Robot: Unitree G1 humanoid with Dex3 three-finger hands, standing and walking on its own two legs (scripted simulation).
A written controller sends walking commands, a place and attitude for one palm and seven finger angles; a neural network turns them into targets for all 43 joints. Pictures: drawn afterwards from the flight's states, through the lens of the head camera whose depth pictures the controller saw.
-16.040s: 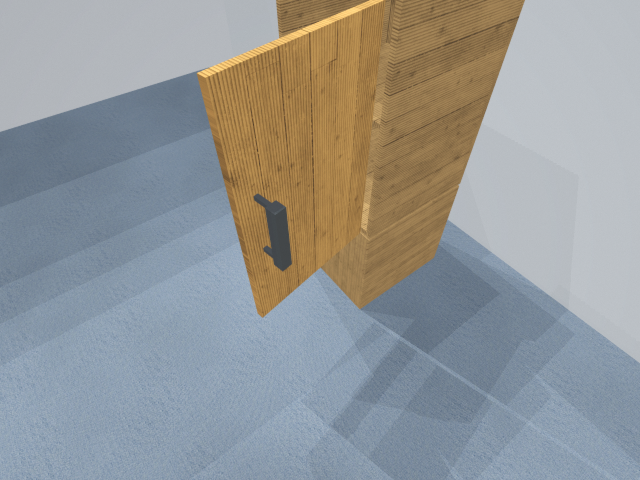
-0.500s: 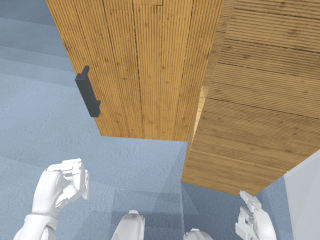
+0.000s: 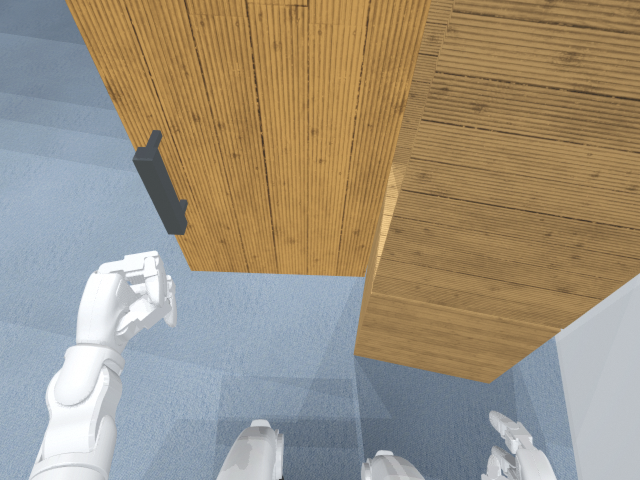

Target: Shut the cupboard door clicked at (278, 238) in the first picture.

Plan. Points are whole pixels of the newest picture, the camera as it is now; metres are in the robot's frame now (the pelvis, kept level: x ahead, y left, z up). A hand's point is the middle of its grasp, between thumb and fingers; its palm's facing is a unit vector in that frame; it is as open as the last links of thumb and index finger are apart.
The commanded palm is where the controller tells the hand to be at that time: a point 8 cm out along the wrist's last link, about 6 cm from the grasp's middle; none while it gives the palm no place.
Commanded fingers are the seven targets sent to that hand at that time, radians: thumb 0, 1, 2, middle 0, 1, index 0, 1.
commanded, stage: bring the fist close to the handle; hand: left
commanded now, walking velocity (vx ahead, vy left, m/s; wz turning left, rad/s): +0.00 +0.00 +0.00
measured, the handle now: (167, 184) +0.50 +0.25 +0.05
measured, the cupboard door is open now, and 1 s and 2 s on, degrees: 100 100 85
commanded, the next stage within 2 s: push the door shut along its arc in 0.82 s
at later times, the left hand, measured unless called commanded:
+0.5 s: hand (175, 235) +0.40 +0.21 +0.06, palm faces +0.02 -1.00 -0.02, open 3.1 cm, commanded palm +0.37 +0.26 +0.05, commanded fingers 0.00 0.90 0.90 -1.30 -1.50 -1.30 -1.50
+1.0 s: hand (165, 242) +0.39 +0.22 +0.05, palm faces +0.02 -1.00 -0.01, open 3.1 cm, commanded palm +0.38 +0.27 +0.05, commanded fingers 0.00 0.90 0.90 -1.30 -1.50 -1.30 -1.50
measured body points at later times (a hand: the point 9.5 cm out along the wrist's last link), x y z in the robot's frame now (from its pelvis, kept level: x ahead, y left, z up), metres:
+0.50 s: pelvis +0.00 +0.00 +0.00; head +0.09 +0.01 +0.44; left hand +0.40 +0.27 +0.06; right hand +0.10 -0.27 -0.11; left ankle +0.07 +0.11 -0.64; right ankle +0.00 -0.12 -0.64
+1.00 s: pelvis +0.00 +0.00 +0.00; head +0.09 +0.01 +0.44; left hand +0.39 +0.28 +0.06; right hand +0.11 -0.26 -0.10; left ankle +0.07 +0.11 -0.64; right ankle +0.00 -0.12 -0.64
